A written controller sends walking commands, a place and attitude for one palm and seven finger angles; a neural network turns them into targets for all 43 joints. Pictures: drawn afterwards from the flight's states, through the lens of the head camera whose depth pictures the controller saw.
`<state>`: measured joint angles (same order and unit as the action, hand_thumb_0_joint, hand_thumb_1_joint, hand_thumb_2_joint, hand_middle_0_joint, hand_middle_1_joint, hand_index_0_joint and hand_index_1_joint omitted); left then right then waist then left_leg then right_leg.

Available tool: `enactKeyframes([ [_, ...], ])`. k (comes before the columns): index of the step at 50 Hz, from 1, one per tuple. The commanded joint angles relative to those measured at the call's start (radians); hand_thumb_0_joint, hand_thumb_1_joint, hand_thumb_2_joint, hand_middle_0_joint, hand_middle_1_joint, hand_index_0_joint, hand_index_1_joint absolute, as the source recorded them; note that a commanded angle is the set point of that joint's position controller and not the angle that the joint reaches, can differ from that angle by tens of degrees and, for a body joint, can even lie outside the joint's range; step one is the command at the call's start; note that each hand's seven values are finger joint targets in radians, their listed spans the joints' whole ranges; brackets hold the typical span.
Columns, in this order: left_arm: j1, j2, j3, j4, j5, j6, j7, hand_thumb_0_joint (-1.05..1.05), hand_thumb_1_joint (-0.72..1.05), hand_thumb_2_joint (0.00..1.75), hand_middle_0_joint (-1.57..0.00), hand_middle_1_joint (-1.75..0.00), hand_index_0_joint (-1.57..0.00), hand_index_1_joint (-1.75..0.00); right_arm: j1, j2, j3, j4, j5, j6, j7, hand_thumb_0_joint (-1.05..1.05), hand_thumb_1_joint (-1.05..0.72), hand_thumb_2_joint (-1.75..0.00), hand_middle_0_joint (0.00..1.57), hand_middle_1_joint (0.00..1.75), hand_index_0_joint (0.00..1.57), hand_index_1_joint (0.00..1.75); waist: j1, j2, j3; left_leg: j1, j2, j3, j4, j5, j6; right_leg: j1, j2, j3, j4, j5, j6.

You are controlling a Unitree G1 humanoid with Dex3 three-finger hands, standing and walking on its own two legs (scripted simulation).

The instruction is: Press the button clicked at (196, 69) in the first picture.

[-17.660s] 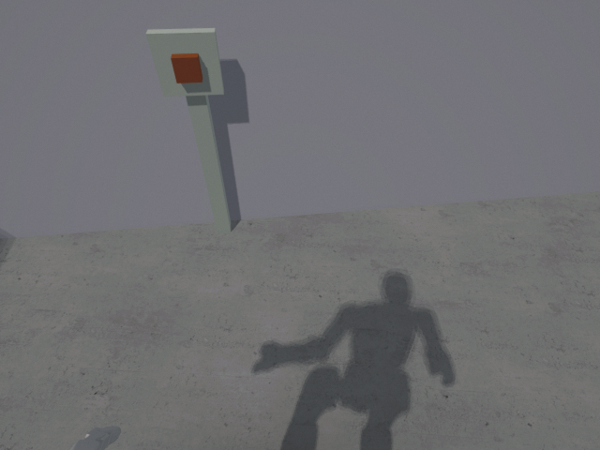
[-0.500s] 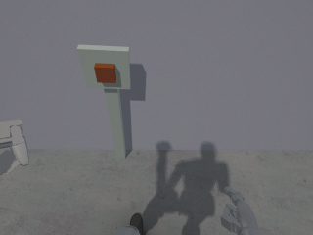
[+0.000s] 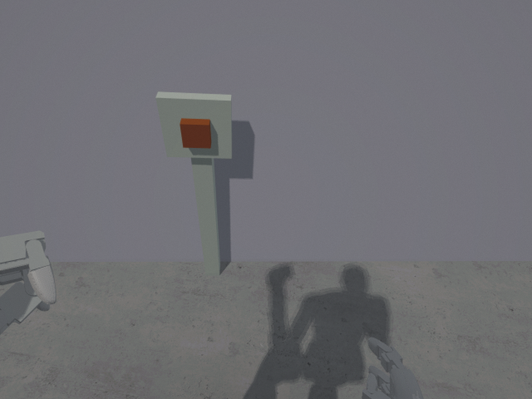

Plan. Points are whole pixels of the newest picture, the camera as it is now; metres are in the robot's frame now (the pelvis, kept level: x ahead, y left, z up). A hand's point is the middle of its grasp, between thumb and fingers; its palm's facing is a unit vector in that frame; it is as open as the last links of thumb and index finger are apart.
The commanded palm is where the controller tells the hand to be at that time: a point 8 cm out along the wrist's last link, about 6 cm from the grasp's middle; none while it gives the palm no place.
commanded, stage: stop stepping back and stand still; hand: left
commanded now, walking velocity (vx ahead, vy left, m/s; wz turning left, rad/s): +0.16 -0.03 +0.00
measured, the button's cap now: (196, 132) +0.74 +0.20 -0.01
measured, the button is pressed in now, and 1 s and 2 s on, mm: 0 0 0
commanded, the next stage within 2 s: let the arm hang, fingers relaxed in 0.64 s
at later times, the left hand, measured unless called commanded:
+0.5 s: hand (55, 267) +0.22 +0.25 +0.17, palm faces +0.36 -0.80 -0.48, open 3.1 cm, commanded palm +0.15 +0.29 +0.17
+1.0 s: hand out of the picture +0.09 +0.22 -0.16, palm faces -0.01 -0.97 -0.24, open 3.2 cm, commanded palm none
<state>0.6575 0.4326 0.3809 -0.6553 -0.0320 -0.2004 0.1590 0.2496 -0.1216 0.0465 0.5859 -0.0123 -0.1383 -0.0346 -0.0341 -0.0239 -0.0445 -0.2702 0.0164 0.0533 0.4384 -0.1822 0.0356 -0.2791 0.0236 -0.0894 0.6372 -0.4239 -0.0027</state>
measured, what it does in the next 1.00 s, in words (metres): steps on the spot: right foot, then left foot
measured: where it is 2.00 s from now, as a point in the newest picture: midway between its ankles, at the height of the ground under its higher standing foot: outside the picture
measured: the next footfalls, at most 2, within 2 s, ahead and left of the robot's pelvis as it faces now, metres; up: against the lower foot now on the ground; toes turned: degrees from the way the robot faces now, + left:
right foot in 0.06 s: +0.01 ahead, -0.09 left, +0.00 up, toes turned -4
left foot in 0.32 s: +0.09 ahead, +0.13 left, +0.00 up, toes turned +5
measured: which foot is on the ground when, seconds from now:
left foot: down 0.00-0.06, up 0.08-0.30, down 0.32-1.00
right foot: up 0.00-0.04, down 0.06-1.00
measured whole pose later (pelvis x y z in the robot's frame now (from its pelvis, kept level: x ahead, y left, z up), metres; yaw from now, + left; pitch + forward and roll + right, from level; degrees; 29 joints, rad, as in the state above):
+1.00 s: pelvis +0.00 +0.03 -0.02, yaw +1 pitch -1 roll -1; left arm 0.30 0.23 0.00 0.68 0.03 0.06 0.01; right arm 0.19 -0.27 0.00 0.84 -0.03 0.01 0.01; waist -0.02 -0.01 0.03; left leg -0.36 0.01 0.07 0.59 -0.22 0.04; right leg -0.21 -0.02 -0.08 0.59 -0.37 -0.01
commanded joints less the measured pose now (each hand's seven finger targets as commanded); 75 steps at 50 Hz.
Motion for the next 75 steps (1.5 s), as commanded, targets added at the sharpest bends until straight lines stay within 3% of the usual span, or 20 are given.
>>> enactKeyframes([
  [1, 0.005, 0.097, 0.097, -0.040, -0.003, -0.001, 0.011, 0.00, 0.90, 0.90, -1.30, -1.50, -1.30, -1.50, -0.134, -0.192, -0.088, -0.146, 0.003, 0.020, -0.034, 0.00, -0.90, -0.90, 0.20, 0.30, 0.20, 0.30, 0.023, 0.104, 0.033, -0.341, 0.123, -0.132, -0.116, -0.513, 0.006, 0.289, 0.007, -0.006, -0.213, -0.052, -0.046],
  [2, -0.003, 0.117, 0.106, -0.024, -0.001, 0.007, 0.012, 0.00, 0.90, 0.90, -1.30, -1.50, -1.30, -1.50, -0.128, -0.183, -0.090, -0.144, 0.003, 0.036, -0.036, 0.00, -0.90, -0.90, 0.20, 0.30, 0.20, 0.30, 0.023, -0.054, 0.042, -0.356, 0.062, -0.074, 0.122, -0.416, -0.007, 0.242, -0.104, 0.185, -0.336, -0.127, -0.096],
  [3, -0.048, 0.122, 0.091, -0.040, -0.010, 0.011, 0.005, 0.00, 0.90, 0.90, -1.30, -1.50, -1.30, -1.50, -0.129, -0.178, -0.092, -0.142, 0.004, 0.051, -0.032, 0.00, -0.90, -0.90, 0.20, 0.30, 0.20, 0.30, 0.023, -0.240, 0.048, -0.389, -0.004, -0.035, 0.393, -0.290, -0.024, 0.162, -0.303, 0.501, -0.495, -0.255, -0.173],
  [4, -0.106, 0.141, 0.105, -0.055, -0.022, -0.004, 0.007, 0.00, 0.90, 0.90, -1.30, -1.50, -1.30, -1.50, -0.128, -0.195, -0.092, -0.121, -0.004, 0.045, -0.031, 0.00, -0.90, -0.90, 0.20, 0.30, 0.20, 0.30, 0.024, -0.220, 0.089, -0.403, 0.001, -0.042, 0.546, -0.229, -0.033, 0.133, -0.370, 0.510, -0.513, -0.046, -0.203],
  [6, -0.132, 0.112, 0.092, -0.052, -0.008, -0.036, 0.011, 0.00, 0.90, 0.90, -1.30, -1.50, -1.30, -1.50, -0.095, -0.187, -0.088, -0.104, 0.008, 0.011, -0.025, 0.00, -0.90, -0.90, 0.20, 0.30, 0.20, 0.30, 0.004, -0.121, -0.035, -0.346, 0.015, -0.069, 0.566, -0.187, -0.037, 0.201, -0.325, 0.396, -0.396, 0.182, -0.177],
  [8, -0.140, 0.088, 0.054, -0.068, -0.004, -0.039, 0.010, 0.00, 0.90, 0.90, -1.30, -1.50, -1.30, -1.50, -0.128, -0.185, -0.083, -0.102, 0.006, 0.009, -0.036, 0.00, -0.90, -0.90, 0.20, 0.30, 0.20, 0.30, 0.009, -0.043, 0.041, -0.260, 0.032, -0.048, 0.469, -0.139, -0.035, 0.084, -0.293, 0.314, -0.402, 0.199, -0.162],
  [13, -0.193, 0.107, 0.054, -0.128, 0.004, -0.067, 0.027, 0.00, 0.90, 0.90, -1.30, -1.50, -1.30, -1.50, -0.137, -0.180, -0.074, -0.093, -0.001, -0.028, -0.053, 0.00, -0.90, -0.90, 0.20, 0.30, 0.20, 0.30, 0.034, -0.038, 0.061, 0.019, 0.005, 0.033, 0.083, -0.013, -0.011, 0.038, -0.201, 0.146, -0.325, 0.260, -0.097],
  [17, -0.125, 0.125, 0.087, -0.154, 0.003, -0.082, 0.022, 0.00, 0.90, 0.90, -1.30, -1.50, -1.30, -1.50, -0.108, -0.230, -0.100, -0.125, 0.013, -0.028, -0.049, 0.00, -0.90, -0.90, 0.20, 0.30, 0.20, 0.30, 0.048, 0.216, -0.009, 0.193, 0.200, -0.240, -0.033, 0.258, 0.074, -0.048, -0.049, 0.072, -0.084, 0.198, 0.034],
  [19, -0.075, 0.124, 0.111, -0.128, -0.001, -0.081, 0.011, 0.00, 0.90, 0.90, -1.30, -1.50, -1.30, -1.50, -0.106, -0.190, -0.082, -0.117, 0.006, -0.027, -0.039, 0.00, -0.90, -0.90, 0.20, 0.30, 0.20, 0.30, 0.042, 0.244, -0.003, 0.088, 0.209, -0.253, -0.075, 0.322, 0.078, 0.022, -0.030, 0.059, -0.086, 0.100, 0.019],
  [21, -0.057, 0.110, 0.113, -0.122, 0.000, -0.080, 0.005, 0.00, 0.90, 0.90, -1.30, -1.50, -1.30, -1.50, -0.107, -0.199, -0.085, -0.123, 0.015, -0.030, -0.031, 0.00, -0.90, -0.90, 0.20, 0.30, 0.20, 0.30, 0.041, 0.190, 0.010, 0.014, 0.184, -0.180, -0.071, 0.234, 0.046, 0.098, -0.031, 0.055, -0.167, 0.130, 0.014],
  [24, 0.027, 0.100, 0.113, -0.109, -0.013, -0.075, 0.002, 0.00, 0.90, 0.90, -1.30, -1.50, -1.30, -1.50, -0.095, -0.199, -0.091, -0.133, 0.023, -0.022, -0.019, 0.00, -0.90, -0.90, 0.20, 0.30, 0.20, 0.30, 0.028, 0.042, -0.079, 0.045, 0.101, -0.076, 0.048, 0.283, -0.001, 0.171, -0.078, 0.119, -0.234, 0.479, 0.006],
  [28, 0.069, 0.101, 0.116, -0.096, -0.028, -0.058, 0.003, 0.00, 0.90, 0.90, -1.30, -1.50, -1.30, -1.50, -0.103, -0.191, -0.087, -0.143, 0.023, 0.002, -0.014, 0.00, -0.90, -0.90, 0.20, 0.30, 0.20, 0.30, 0.023, -0.002, -0.128, 0.060, 0.068, -0.027, 0.080, 0.285, -0.016, 0.198, -0.120, 0.140, -0.226, 0.678, 0.001],
  [36, -0.033, 0.108, 0.091, -0.106, -0.019, -0.043, 0.010, 0.00, 0.90, 0.90, -1.30, -1.50, -1.30, -1.50, -0.125, -0.189, -0.076, -0.141, 0.016, 0.008, -0.040, 0.00, -0.90, -0.90, 0.20, 0.30, 0.20, 0.30, 0.030, 0.062, -0.057, 0.121, 0.081, -0.054, 0.013, 0.245, -0.006, 0.093, -0.072, 0.116, -0.275, 0.454, 0.016],
  [37, -0.147, -0.028, -0.309, 0.721, 0.049, 0.079, -0.112, 0.00, 0.90, 0.90, -1.30, -1.50, -1.30, -1.50, -0.186, -0.323, -0.125, 0.085, 0.022, -0.061, 0.054, 0.00, -0.90, -0.90, 0.20, 0.30, 0.20, 0.30, -0.007, 0.039, 0.017, 0.064, 0.114, -0.068, 0.146, 0.351, -0.010, -0.041, -0.138, 0.044, -0.143, 0.481, -0.018],
  [39, -0.165, -0.027, -0.268, 0.741, 0.066, 0.190, -0.148, 0.00, 0.90, 0.90, -1.23, -1.42, -1.23, -1.42, -0.076, -0.328, -0.132, 0.076, 0.017, 0.043, 0.046, 0.00, -0.90, -0.90, 0.20, 0.30, 0.20, 0.30, 0.008, 0.047, 0.001, 0.036, 0.121, -0.077, 0.133, 0.217, 0.003, -0.040, -0.143, 0.100, -0.154, 0.354, -0.030],
  [45, -0.347, -0.023, -0.304, 1.079, 0.065, 0.187, -0.156, 0.00, 0.90, 0.90, -1.01, -1.18, -1.01, -1.18, -0.100, -0.291, -0.088, 0.119, -0.015, 0.108, 0.038, 0.00, -0.90, -0.90, 0.20, 0.30, 0.20, 0.30, 0.021, -0.172, 0.015, -0.013, 0.084, -0.126, 0.105, 0.143, 0.020, -0.007, -0.157, 0.129, -0.189, 0.269, -0.067],
  [51, -0.330, -0.070, -0.345, 1.402, 0.049, 0.210, -0.141, 0.00, 0.90, 0.90, -0.79, -0.94, -0.79, -0.94, -0.078, -0.240, -0.061, 0.242, -0.019, 0.138, 0.029, 0.00, -0.90, -0.90, 0.20, 0.30, 0.20, 0.30, 0.040, 0.180, 0.044, -0.039, 0.094, -0.149, -0.046, 0.029, 0.015, 0.091, -0.113, 0.105, -0.213, 0.127, -0.042],
  [56, -0.291, -0.099, -0.342, 1.577, 0.047, 0.208, -0.141, 0.00, 0.90, 0.90, -0.60, -0.74, -0.60, -0.74, -0.022, -0.210, -0.068, 0.327, -0.016, 0.150, 0.016, 0.00, -0.90, -0.90, 0.20, 0.30, 0.20, 0.30, 0.042, 0.258, 0.042, -0.036, 0.098, -0.173, -0.121, -0.170, 0.012, 0.120, -0.104, 0.084, -0.257, 0.100, -0.055],
  [64, -0.278, -0.122, -0.355, 1.722, 0.048, 0.202, -0.137, 0.00, 0.90, 0.90, -0.31, -0.42, -0.31, -0.42, 0.063, -0.210, -0.085, 0.434, -0.010, 0.154, 0.006, 0.00, -0.90, -0.90, 0.20, 0.30, 0.20, 0.30, 0.028, 0.016, 0.125, -0.003, 0.105, -0.182, -0.159, -0.231, 0.018, 0.040, -0.111, 0.087, -0.313, 0.033, -0.057],
  [75, -0.237, -0.174, -0.362, 1.786, 0.048, 0.203, -0.124, 0.00, 0.90, 0.90, -0.20, -0.30, -0.20, -0.30, 0.113, -0.121, -0.074, 0.514, -0.012, 0.158, 0.008, 0.00, -0.90, -0.90, 0.20, 0.30, 0.20, 0.30, 0.024, -0.010, 0.169, 0.025, 0.082, -0.132, -0.130, -0.156, 0.011, -0.043, -0.126, 0.108, -0.335, -0.025, -0.049],
])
